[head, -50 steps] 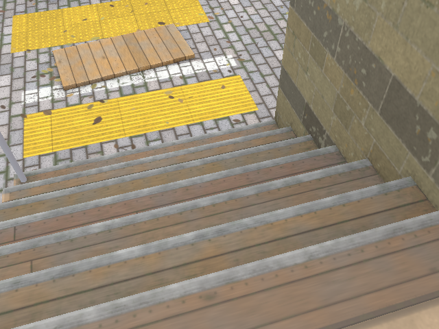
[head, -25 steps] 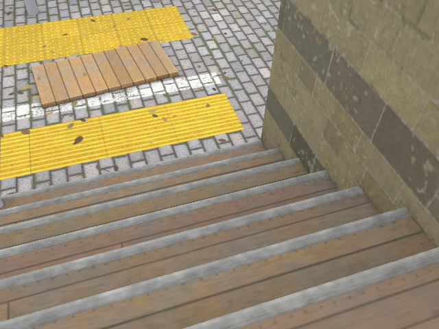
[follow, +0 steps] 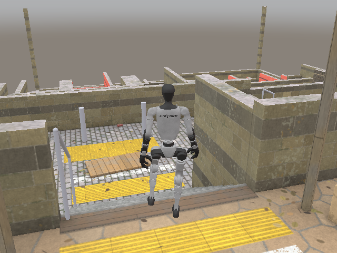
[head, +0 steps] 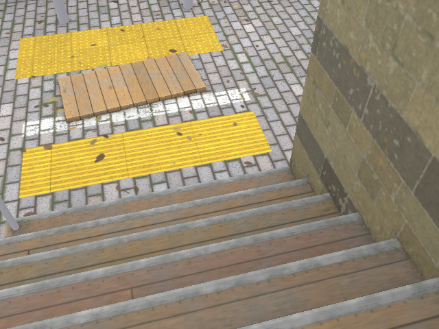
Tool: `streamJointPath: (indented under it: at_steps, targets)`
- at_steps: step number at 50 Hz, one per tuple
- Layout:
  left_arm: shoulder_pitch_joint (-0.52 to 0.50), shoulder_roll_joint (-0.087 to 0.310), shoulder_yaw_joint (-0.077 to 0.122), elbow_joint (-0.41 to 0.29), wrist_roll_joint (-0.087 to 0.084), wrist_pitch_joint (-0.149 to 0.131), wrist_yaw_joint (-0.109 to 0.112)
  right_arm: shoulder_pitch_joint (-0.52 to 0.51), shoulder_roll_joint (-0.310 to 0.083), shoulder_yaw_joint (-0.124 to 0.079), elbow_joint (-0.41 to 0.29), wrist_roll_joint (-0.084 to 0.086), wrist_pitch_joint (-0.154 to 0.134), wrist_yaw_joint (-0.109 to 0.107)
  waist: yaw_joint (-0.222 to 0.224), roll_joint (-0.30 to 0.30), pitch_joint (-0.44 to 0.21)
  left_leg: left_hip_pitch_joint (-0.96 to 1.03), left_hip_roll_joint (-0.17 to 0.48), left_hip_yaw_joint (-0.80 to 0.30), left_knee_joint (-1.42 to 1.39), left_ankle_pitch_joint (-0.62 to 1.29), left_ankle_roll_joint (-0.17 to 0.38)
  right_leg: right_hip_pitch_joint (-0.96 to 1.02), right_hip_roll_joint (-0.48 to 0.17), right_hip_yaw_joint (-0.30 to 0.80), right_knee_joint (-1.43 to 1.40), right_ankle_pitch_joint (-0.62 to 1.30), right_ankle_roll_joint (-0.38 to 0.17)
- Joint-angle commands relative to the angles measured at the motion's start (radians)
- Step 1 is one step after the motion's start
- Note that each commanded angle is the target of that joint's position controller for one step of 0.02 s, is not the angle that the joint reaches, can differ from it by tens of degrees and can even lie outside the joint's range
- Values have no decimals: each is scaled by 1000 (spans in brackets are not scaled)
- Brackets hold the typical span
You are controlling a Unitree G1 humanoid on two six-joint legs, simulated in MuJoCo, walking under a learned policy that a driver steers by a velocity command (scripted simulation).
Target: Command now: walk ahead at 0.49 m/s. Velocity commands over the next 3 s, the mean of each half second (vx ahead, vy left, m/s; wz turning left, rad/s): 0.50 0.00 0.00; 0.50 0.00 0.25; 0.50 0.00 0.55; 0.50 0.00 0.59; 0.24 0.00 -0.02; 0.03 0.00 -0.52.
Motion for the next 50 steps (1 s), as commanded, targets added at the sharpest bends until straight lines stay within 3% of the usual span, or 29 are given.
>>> streamJointPath:
  at_steps: [1,3,5,8,10,11,12,13,14,15,16,17,19,22,25,27,30,34,36,37,38,39,40,41,42,43,45,48,50]
  targets:
    - [-28,166,31,-53,8,-10,20,20,-11,-2,-37,-15,0,8,-43,-94,15,159,-31,50,-171,160,-19,-157,-224,130,-130,292,-136]
    - [16,188,40,-33,14,-15,19,131,-41,-22,27,-10,0,20,-67,-99,-43,255,-48,55,-25,266,-27,-169,-255,126,-51,329,-153]
    - [49,123,26,-14,-9,-8,20,36,-57,-23,-12,-13,-3,29,-41,-75,34,68,-17,28,-16,164,-2,-65,-298,172,8,305,-160]
    - [103,114,24,-7,-8,11,22,-31,-50,-20,-47,-10,-22,54,-20,-85,49,-44,-15,39,-63,23,34,61,-349,238,143,315,-175]
    - [-1,135,26,-46,-7,21,19,150,-74,-34,5,-3,-38,67,-120,-101,-11,277,-76,106,-160,-36,60,-111,-302,176,312,512,-142]
    - [-70,137,25,-69,-26,19,16,388,-111,-56,80,-3,-45,74,-246,-51,-87,600,-105,125,-266,46,90,-287,-210,118,574,580,-97]
    - [-108,141,26,-96,-45,2,20,549,-193,-78,121,-9,-42,68,-324,145,-103,724,29,-77,-454,23,181,-469,-62,50,1030,328,-19]
    - [-12,72,11,-100,-31,-24,12,446,-113,-30,80,6,-38,71,-188,308,-75,694,157,-337,-507,287,243,-626,9,184,1211,-357,-28]
    - [7,83,19,-127,-77,-40,9,387,-71,-11,68,-1,-40,84,-106,306,-42,665,237,-528,-629,349,316,-754,25,248,1238,-343,-47]
    - [-64,100,22,-153,-101,-32,21,354,-65,-11,71,-3,-49,92,-91,176,17,611,282,-570,-621,221,327,-850,-17,242,1278,-310,-45]
    - [-99,109,25,-159,-87,-10,33,289,-53,-3,48,1,-53,94,-73,-1,61,521,271,-492,-585,173,298,-851,-59,255,1232,-250,-32]
    - [-85,95,26,-158,-64,14,36,224,-24,14,35,0,-54,91,-33,-49,71,404,225,-389,-583,134,263,-787,-88,254,1157,-193,-18]
    - [-103,101,30,-191,-38,39,26,146,-34,24,28,-2,-41,59,31,-13,93,246,140,-258,-633,17,198,-671,-154,199,880,-63,-3]
    - [-57,59,25,-159,-6,43,0,249,-81,12,81,-34,-27,24,23,-4,-13,215,84,-136,-535,185,180,-521,-142,90,864,224,-11]
    - [-359,86,30,-264,-31,24,-7,465,-27,23,119,1,-38,-10,-133,17,68,585,79,-190,-452,-112,137,-933,-178,166,600,336,-9]
    - [-512,98,23,-323,-18,-3,-37,467,-14,26,87,6,-42,-30,-172,45,88,578,59,-175,-403,-215,116,-871,-184,143,305,567,7]
    - [-426,41,15,-322,-10,13,-84,375,-86,4,68,13,-19,-21,-141,68,61,79,-5,-34,-400,-346,90,-229,-87,39,277,817,-8]
    - [-336,94,28,-307,-36,31,-45,373,-14,3,56,24,19,-35,-113,52,102,313,-20,-72,-98,-367,45,-223,-162,105,53,680,28]
    - [-31,129,63,-190,-24,19,-40,351,-38,-3,74,22,49,-41,43,34,4,360,-57,-50,302,-119,28,23,-184,76,-73,669,28]
    - [156,161,75,-134,-9,23,-33,378,-33,-13,97,37,39,-32,117,-29,-61,161,-151,-49,713,-389,-4,279,-281,171,-7,734,-39]
    - [195,179,44,-123,21,11,-49,566,82,10,132,44,25,1,45,-254,-212,-142,-200,-130,979,-801,-2,612,-366,163,445,1084,-37]
    - [190,207,65,-125,-14,21,-51,598,24,5,90,59,8,16,18,-382,-280,-274,-132,-188,960,-658,-5,630,-454,288,453,972,-72]
    - [160,193,65,-129,-19,35,-57,537,-37,-17,82,67,2,14,14,-304,-232,-295,-126,-186,975,-552,-13,468,-489,360,359,764,-107]
    - [137,277,94,-87,-38,39,-60,464,-12,-9,10,82,7,-5,-29,-296,-234,-358,-104,-106,1028,-404,-25,319,-601,587,156,103,-204]
    - [-11,117,51,-128,-10,33,-60,354,-35,-24,-1,74,29,-29,-53,-78,-100,-322,-63,-142,776,-106,29,42,-525,535,24,-191,-135]
    - [-85,109,47,-115,-1,18,-50,324,-33,-24,-9,56,49,-40,-87,-152,3,-299,-36,-158,708,-41,30,-121,-529,565,44,-160,-123]
    - [-111,46,22,-93,-3,-8,-34,358,2,-32,15,11,70,-38,-125,-119,78,-203,-21,-184,462,43,-1,-304,-409,345,93,10,-54]
    - [-20,118,37,-28,32,-15,18,320,-9,-40,-6,8,63,-16,-131,-134,6,-190,-19,-177,362,109,-16,-227,-403,305,118,169,-116]
    - [-13,65,29,-25,6,-14,33,213,-43,-51,-55,13,61,8,-117,-87,24,-273,-13,-242,175,283,22,-150,-365,224,156,46,-49]
Next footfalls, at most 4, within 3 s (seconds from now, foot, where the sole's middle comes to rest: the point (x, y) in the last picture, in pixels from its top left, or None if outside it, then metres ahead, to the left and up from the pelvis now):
0.20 left None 0.18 0.15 -0.78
0.74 right None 0.51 -0.11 -0.96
1.34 left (188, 313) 0.72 0.18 -1.14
1.90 right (216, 266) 1.02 0.09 -1.32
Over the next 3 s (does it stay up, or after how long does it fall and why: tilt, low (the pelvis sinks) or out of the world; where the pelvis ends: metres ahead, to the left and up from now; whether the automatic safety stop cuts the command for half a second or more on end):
stays up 1.07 0.20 -0.59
